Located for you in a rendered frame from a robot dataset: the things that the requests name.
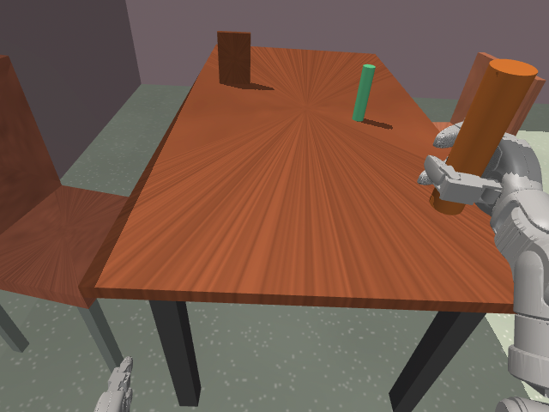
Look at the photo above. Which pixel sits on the left robot hand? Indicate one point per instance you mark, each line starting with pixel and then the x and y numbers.
pixel 119 395

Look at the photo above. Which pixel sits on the chair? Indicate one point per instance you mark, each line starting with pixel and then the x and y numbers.
pixel 471 86
pixel 49 232

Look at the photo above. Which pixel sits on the right robot hand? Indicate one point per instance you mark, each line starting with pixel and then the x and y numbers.
pixel 513 167

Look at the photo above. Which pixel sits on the right robot arm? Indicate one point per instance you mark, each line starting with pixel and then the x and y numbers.
pixel 521 227

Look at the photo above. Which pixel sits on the table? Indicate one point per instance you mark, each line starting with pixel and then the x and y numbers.
pixel 270 193

